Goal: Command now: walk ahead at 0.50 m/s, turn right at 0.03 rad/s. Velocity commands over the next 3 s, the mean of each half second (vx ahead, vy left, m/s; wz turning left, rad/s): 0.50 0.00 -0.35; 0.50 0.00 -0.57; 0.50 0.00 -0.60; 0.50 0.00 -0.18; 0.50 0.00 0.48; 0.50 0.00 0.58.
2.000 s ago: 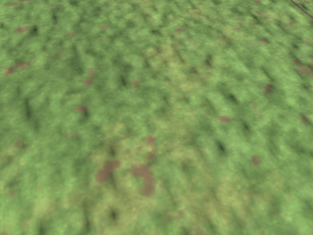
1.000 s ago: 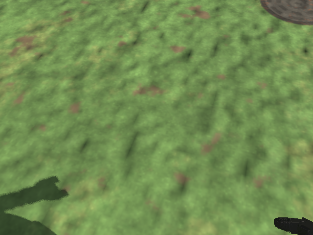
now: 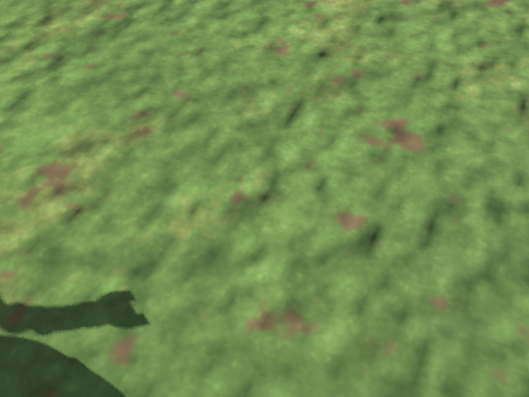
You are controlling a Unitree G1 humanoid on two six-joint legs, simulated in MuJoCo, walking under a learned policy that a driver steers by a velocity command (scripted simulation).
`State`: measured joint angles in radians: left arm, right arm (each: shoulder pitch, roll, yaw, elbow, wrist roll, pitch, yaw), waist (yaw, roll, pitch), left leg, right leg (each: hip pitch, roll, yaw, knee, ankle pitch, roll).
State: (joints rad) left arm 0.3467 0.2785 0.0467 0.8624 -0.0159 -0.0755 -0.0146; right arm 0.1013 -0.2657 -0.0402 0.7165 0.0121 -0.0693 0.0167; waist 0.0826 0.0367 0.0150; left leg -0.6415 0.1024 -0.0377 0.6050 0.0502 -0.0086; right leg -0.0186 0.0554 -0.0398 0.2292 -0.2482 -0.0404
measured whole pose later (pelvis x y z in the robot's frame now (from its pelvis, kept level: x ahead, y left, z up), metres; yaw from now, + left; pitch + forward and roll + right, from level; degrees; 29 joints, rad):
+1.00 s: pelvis +0.53 -0.09 +0.00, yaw -30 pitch +2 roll +0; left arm 0.34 0.28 0.07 0.73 -0.02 -0.04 0.01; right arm 0.03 -0.29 -0.05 0.73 0.00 -0.09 0.01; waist 0.07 0.04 0.03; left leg -0.64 0.07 -0.10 0.61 0.03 -0.06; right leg -0.13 0.10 0.13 0.36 -0.25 -0.08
